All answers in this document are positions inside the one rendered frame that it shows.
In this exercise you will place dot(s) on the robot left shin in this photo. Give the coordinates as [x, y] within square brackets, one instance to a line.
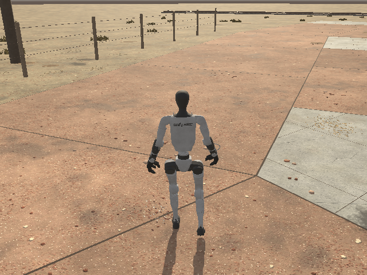
[174, 203]

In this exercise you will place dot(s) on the right robot hand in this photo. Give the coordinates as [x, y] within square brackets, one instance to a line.
[210, 157]

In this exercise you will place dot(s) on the robot left upper arm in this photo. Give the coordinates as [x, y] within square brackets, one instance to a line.
[161, 130]

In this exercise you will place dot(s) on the left robot forearm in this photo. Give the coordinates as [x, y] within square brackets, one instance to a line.
[154, 152]

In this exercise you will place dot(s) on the left robot hand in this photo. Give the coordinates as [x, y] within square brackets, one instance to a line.
[152, 165]

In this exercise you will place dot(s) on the right robot thigh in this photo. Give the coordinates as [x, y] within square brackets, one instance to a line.
[198, 174]

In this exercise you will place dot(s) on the right robot forearm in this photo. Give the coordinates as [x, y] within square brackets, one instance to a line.
[212, 148]

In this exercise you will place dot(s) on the robot right upper arm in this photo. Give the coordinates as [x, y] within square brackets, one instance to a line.
[204, 129]

